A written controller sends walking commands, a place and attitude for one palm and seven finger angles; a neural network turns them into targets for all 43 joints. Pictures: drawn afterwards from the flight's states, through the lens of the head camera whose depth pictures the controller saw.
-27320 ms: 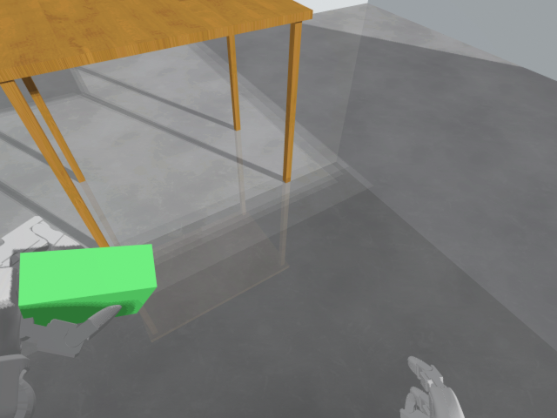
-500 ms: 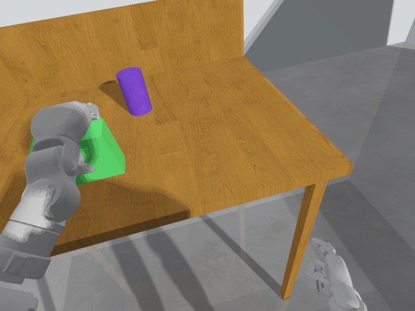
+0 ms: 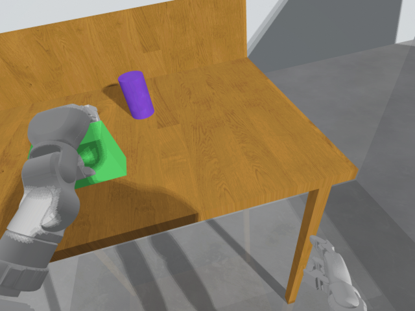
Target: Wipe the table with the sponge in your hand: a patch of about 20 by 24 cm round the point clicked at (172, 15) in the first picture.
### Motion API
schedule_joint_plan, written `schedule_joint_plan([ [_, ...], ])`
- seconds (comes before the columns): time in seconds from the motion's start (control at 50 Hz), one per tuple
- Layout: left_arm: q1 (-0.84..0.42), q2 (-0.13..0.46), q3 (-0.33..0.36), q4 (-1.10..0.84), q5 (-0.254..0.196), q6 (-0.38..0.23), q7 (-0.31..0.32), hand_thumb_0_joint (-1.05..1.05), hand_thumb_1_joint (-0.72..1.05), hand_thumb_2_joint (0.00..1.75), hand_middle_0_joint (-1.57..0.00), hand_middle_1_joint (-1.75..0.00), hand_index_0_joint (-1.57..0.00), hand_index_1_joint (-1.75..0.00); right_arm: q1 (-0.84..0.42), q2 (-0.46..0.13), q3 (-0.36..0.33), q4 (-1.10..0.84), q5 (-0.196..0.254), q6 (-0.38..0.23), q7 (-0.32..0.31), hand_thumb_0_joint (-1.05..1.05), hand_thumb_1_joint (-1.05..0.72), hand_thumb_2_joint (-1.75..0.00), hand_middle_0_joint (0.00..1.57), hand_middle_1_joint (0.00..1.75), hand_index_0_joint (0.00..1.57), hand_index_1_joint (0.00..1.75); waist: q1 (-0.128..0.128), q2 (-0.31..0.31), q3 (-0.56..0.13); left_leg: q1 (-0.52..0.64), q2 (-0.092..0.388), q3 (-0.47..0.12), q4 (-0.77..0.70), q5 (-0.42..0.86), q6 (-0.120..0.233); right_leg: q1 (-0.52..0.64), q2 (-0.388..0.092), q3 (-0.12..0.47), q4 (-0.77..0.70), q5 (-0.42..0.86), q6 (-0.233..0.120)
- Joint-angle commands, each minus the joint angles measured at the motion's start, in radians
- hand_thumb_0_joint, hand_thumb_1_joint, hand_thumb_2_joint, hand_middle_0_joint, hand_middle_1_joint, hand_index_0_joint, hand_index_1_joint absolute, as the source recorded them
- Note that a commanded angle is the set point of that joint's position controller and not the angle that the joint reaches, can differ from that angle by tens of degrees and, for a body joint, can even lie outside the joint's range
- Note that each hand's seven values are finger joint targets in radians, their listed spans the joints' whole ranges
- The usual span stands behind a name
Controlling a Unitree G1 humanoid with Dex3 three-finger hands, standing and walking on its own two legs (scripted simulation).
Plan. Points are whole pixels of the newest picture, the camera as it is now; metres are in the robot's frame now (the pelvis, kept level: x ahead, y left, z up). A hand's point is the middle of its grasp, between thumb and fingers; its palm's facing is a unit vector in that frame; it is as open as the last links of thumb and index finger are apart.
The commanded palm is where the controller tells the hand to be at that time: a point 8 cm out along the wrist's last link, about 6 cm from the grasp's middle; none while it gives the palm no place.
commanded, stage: move the sponge above the wiping area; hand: left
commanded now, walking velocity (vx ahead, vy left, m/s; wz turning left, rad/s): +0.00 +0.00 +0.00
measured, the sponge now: (87, 163) +0.30 +0.28 +0.17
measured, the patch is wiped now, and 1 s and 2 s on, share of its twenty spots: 0.05 0.05 0.05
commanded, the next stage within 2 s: lower the sponge onto the table in 1.38 s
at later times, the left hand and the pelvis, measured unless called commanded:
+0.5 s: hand (76, 147) +0.30 +0.28 +0.22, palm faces +0.14 +0.02 -0.99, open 9.2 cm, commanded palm +0.25 +0.28 +0.29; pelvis +0.02 -0.01 +0.00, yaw +0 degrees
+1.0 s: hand (70, 147) +0.30 +0.29 +0.22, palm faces +0.16 -0.01 -0.99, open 9.2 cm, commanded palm +0.24 +0.28 +0.29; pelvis +0.02 +0.01 +0.00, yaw +0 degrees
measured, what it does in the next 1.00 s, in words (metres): stands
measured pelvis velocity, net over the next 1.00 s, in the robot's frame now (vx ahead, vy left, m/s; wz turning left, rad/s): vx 0.02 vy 0.01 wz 0.01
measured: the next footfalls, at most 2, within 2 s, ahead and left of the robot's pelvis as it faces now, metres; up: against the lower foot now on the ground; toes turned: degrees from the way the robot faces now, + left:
none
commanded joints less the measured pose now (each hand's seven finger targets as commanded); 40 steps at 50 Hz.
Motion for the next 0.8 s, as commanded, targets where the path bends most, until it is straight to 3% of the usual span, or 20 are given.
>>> schedule_joint_plan([
  [0.0, -0.381, 0.279, 0.169, -0.172, 0.040, -0.006, 0.042, 0.00, 0.10, 1.30, -1.20, -1.60, -1.20, -1.60, -0.235, -0.086, -0.030, -0.190, 0.000, -0.059, -0.010, 0.00, -0.90, -0.90, 0.20, 0.30, 0.20, 0.30, -0.001, -0.084, -0.221, -0.114, 0.051, -0.071, -0.103, 0.001, 0.005, 0.207, -0.077, 0.157, -0.130, -0.157, 0.002],
  [0.04, -0.347, 0.300, 0.190, -0.198, 0.039, -0.011, 0.036, 0.00, 0.10, 1.30, -1.20, -1.60, -1.20, -1.60, -0.235, -0.084, -0.034, -0.197, -0.002, -0.056, -0.009, 0.00, -0.90, -0.90, 0.20, 0.30, 0.20, 0.30, 0.008, -0.078, -0.234, -0.110, 0.050, -0.066, -0.101, 0.015, 0.006, 0.223, -0.078, 0.162, -0.133, -0.154, 0.004],
  [0.06, -0.337, 0.318, 0.210, -0.223, 0.036, -0.011, 0.036, 0.00, 0.10, 1.30, -1.20, -1.60, -1.20, -1.60, -0.263, -0.076, -0.031, -0.211, 0.003, -0.064, -0.010, 0.00, -0.90, -0.90, 0.20, 0.30, 0.20, 0.30, 0.012, -0.076, -0.246, -0.110, 0.048, -0.071, -0.092, 0.009, 0.005, 0.232, -0.074, 0.213, -0.148, -0.194, -0.005],
  [0.14, -0.304, 0.331, 0.229, -0.206, 0.027, -0.022, 0.031, 0.00, 0.10, 1.30, -1.20, -1.60, -1.20, -1.60, -0.228, -0.085, -0.036, -0.200, -0.005, -0.054, -0.008, 0.00, -0.90, -0.90, 0.20, 0.30, 0.20, 0.30, 0.008, -0.096, -0.224, -0.119, 0.052, -0.064, -0.081, 0.047, 0.004, 0.231, -0.087, 0.195, -0.151, -0.169, 0.005],
  [0.16, -0.290, 0.344, 0.244, -0.219, 0.019, -0.022, 0.031, 0.00, 0.10, 1.30, -1.20, -1.60, -1.20, -1.60, -0.258, -0.079, -0.035, -0.211, 0.001, -0.062, -0.009, 0.00, -0.90, -0.90, 0.20, 0.30, 0.20, 0.30, 0.011, -0.091, -0.219, -0.117, 0.051, -0.069, -0.066, 0.039, 0.004, 0.221, -0.083, 0.247, -0.172, -0.211, -0.005],
  [0.18, -0.280, 0.353, 0.259, -0.208, 0.015, -0.026, 0.033, 0.00, 0.10, 1.30, -1.20, -1.60, -1.20, -1.60, -0.231, -0.088, -0.040, -0.200, -0.006, -0.059, -0.009, 0.00, -0.90, -0.90, 0.20, 0.30, 0.20, 0.30, 0.011, -0.088, -0.242, -0.127, 0.053, -0.066, -0.055, 0.059, 0.003, 0.249, -0.098, 0.239, -0.160, -0.196, 0.001],
  [0.24, -0.266, 0.366, 0.263, -0.199, 0.010, -0.039, 0.023, 0.00, 0.10, 1.30, -1.20, -1.60, -1.20, -1.60, -0.222, -0.092, -0.042, -0.203, -0.005, -0.049, -0.008, 0.00, -0.90, -0.90, 0.20, 0.30, 0.20, 0.30, 0.008, -0.090, -0.225, -0.122, 0.052, -0.065, -0.056, 0.067, 0.004, 0.236, -0.097, 0.229, -0.167, -0.182, 0.005],
  [0.26, -0.279, 0.363, 0.255, -0.230, 0.004, -0.044, 0.021, 0.00, 0.10, 1.30, -1.20, -1.60, -1.20, -1.60, -0.261, -0.081, -0.036, -0.221, 0.004, -0.060, -0.011, 0.00, -0.90, -0.90, 0.20, 0.30, 0.20, 0.30, 0.004, -0.079, -0.222, -0.118, 0.048, -0.070, -0.046, 0.051, 0.005, 0.224, -0.094, 0.276, -0.186, -0.229, -0.002],
  [0.34, -0.248, 0.353, 0.254, -0.246, -0.003, -0.079, 0.021, 0.00, 0.10, 1.30, -1.20, -1.60, -1.20, -1.60, -0.214, -0.083, -0.043, -0.213, -0.006, -0.063, -0.012, 0.00, -0.90, -0.90, 0.20, 0.30, 0.20, 0.30, 0.005, -0.070, -0.245, -0.109, 0.050, -0.066, -0.047, 0.083, 0.005, 0.248, -0.106, 0.242, -0.166, -0.179, 0.005],
  [0.36, -0.252, 0.354, 0.259, -0.287, -0.012, -0.085, 0.023, 0.00, 0.10, 1.30, -1.20, -1.60, -1.20, -1.60, -0.250, -0.073, -0.039, -0.231, 0.002, -0.076, -0.012, 0.00, -0.90, -0.90, 0.20, 0.30, 0.20, 0.30, 0.006, -0.059, -0.244, -0.103, 0.050, -0.077, -0.039, 0.077, 0.003, 0.240, -0.103, 0.288, -0.182, -0.210, -0.006],
  [0.42, -0.212, 0.383, 0.303, -0.271, -0.014, -0.100, 0.037, 0.00, 0.10, 1.30, -1.20, -1.60, -1.20, -1.60, -0.208, -0.085, -0.048, -0.212, -0.011, -0.069, -0.009, 0.00, -0.90, -0.90, 0.20, 0.30, 0.20, 0.30, 0.016, -0.086, -0.242, -0.112, 0.054, -0.075, -0.046, 0.102, 0.001, 0.254, -0.109, 0.248, -0.161, -0.160, 0.001],
  [0.46, -0.210, 0.388, 0.315, -0.328, -0.028, -0.099, 0.046, 0.00, 0.10, 1.30, -1.20, -1.60, -1.20, -1.60, -0.253, -0.077, -0.044, -0.231, -0.004, -0.076, -0.006, 0.00, -0.90, -0.90, 0.20, 0.30, 0.20, 0.30, 0.024, -0.041, -0.248, -0.099, 0.052, -0.082, -0.046, 0.107, -0.001, 0.252, -0.101, 0.284, -0.168, -0.163, -0.012],
  [0.48, -0.223, 0.391, 0.327, -0.309, -0.027, -0.096, 0.058, 0.00, 0.10, 1.30, -1.20, -1.60, -1.20, -1.60, -0.216, -0.085, -0.050, -0.211, -0.012, -0.073, -0.006, 0.00, -0.90, -0.90, 0.20, 0.30, 0.20, 0.30, 0.022, -0.040, -0.266, -0.100, 0.054, -0.077, -0.050, 0.118, -0.003, 0.264, -0.107, 0.245, -0.149, -0.138, -0.005],
  [0.54, -0.166, 0.386, 0.337, -0.285, -0.031, -0.075, 0.061, 0.00, 0.10, 1.30, -1.20, -1.60, -1.20, -1.60, -0.205, -0.089, -0.053, -0.213, -0.011, -0.062, -0.001, 0.00, -0.90, -0.90, 0.20, 0.30, 0.20, 0.30, 0.031, -0.089, -0.243, -0.106, 0.055, -0.069, -0.064, 0.128, -0.002, 0.266, -0.096, 0.219, -0.147, -0.088, 0.001],
  [0.56, -0.161, 0.380, 0.329, -0.316, -0.036, -0.067, 0.058, 0.00, 0.10, 1.30, -1.20, -1.60, -1.20, -1.60, -0.250, -0.080, -0.045, -0.231, -0.003, -0.067, 0.000, 0.00, -0.90, -0.90, 0.20, 0.30, 0.20, 0.30, 0.032, -0.078, -0.236, -0.103, 0.052, -0.076, -0.058, 0.123, -0.002, 0.259, -0.091, 0.266, -0.164, -0.117, -0.009],
  [0.64, -0.119, 0.365, 0.320, -0.270, -0.041, -0.055, 0.046, 0.00, 0.10, 1.30, -1.20, -1.60, -1.20, -1.60, -0.200, -0.093, -0.049, -0.220, -0.007, -0.049, 0.000, 0.00, -0.90, -0.90, 0.20, 0.30, 0.20, 0.30, 0.020, -0.113, -0.207, -0.118, 0.059, -0.064, -0.071, 0.099, -0.001, 0.250, -0.097, 0.213, -0.162, -0.116, 0.011],
  [0.66, -0.127, 0.373, 0.320, -0.269, -0.042, -0.050, 0.040, 0.00, 0.10, 1.30, -1.20, -1.60, -1.20, -1.60, -0.242, -0.086, -0.041, -0.232, 0.002, -0.055, -0.002, 0.00, -0.90, -0.90, 0.20, 0.30, 0.20, 0.30, 0.018, -0.117, -0.190, -0.116, 0.058, -0.073, -0.063, 0.082, -0.001, 0.224, -0.090, 0.258, -0.185, -0.170, 0.000],
  [0.74, -0.173, 0.352, 0.275, -0.292, -0.025, -0.065, 0.024, 0.00, 0.10, 1.30, -1.20, -1.60, -1.20, -1.60, -0.210, -0.087, -0.040, -0.231, -0.002, -0.052, -0.007, 0.00, -0.90, -0.90, 0.20, 0.30, 0.20, 0.30, 0.008, -0.059, -0.228, -0.095, 0.052, -0.065, -0.084, 0.074, 0.004, 0.235, -0.090, 0.185, -0.159, -0.137, 0.011],
  [0.76, -0.201, 0.336, 0.255, -0.334, -0.028, -0.067, 0.021, 0.00, 0.10, 1.30, -1.20, -1.60, -1.20, -1.60, -0.257, -0.073, -0.030, -0.249, 0.007, -0.066, -0.008, 0.00, -0.90, -0.90, 0.20, 0.30, 0.20, 0.30, 0.006, -0.043, -0.230, -0.085, 0.052, -0.077, -0.079, 0.069, 0.004, 0.225, -0.084, 0.227, -0.169, -0.162, -0.002],
  [0.78, -0.206, 0.354, 0.269, -0.327, -0.024, -0.072, 0.025, 0.00, 0.10, 1.30, -1.20, -1.60, -1.20, -1.60, -0.212, -0.085, -0.038, -0.227, -0.003, -0.066, -0.011, 0.00, -0.90, -0.90, 0.20, 0.30, 0.20, 0.30, 0.006, -0.030, -0.255, -0.078, 0.052, -0.073, -0.086, 0.075, 0.005, 0.241, -0.089, 0.190, -0.154, -0.144, 0.004],
])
